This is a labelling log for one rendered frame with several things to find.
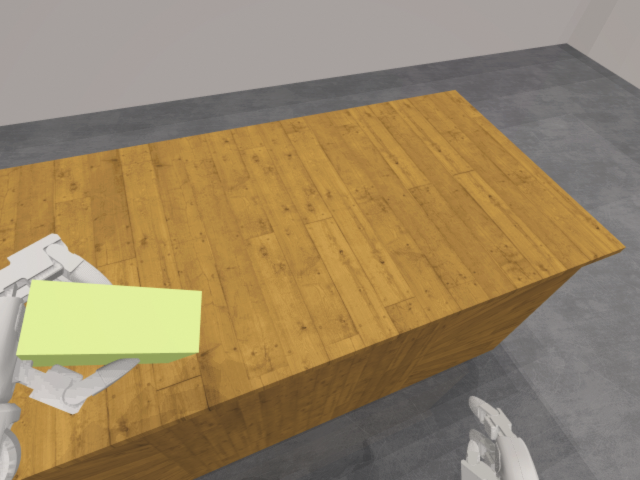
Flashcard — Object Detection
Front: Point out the table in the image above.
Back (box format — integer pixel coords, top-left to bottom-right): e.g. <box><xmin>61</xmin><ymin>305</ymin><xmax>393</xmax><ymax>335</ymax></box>
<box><xmin>0</xmin><ymin>90</ymin><xmax>626</xmax><ymax>480</ymax></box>

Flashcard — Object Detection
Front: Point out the sponge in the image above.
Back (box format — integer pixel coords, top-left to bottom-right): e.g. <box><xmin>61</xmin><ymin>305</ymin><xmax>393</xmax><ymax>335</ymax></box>
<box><xmin>16</xmin><ymin>280</ymin><xmax>202</xmax><ymax>367</ymax></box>

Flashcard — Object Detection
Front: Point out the robot left forearm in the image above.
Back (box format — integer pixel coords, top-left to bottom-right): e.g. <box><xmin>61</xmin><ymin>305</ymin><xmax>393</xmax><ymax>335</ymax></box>
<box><xmin>0</xmin><ymin>403</ymin><xmax>21</xmax><ymax>480</ymax></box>

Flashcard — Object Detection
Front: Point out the robot left hand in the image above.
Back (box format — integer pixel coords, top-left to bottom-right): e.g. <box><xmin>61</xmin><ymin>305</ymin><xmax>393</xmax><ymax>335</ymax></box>
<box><xmin>0</xmin><ymin>233</ymin><xmax>140</xmax><ymax>414</ymax></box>

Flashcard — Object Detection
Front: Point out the robot right hand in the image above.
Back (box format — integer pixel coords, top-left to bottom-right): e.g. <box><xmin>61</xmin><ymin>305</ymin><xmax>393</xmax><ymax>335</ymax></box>
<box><xmin>461</xmin><ymin>396</ymin><xmax>539</xmax><ymax>480</ymax></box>

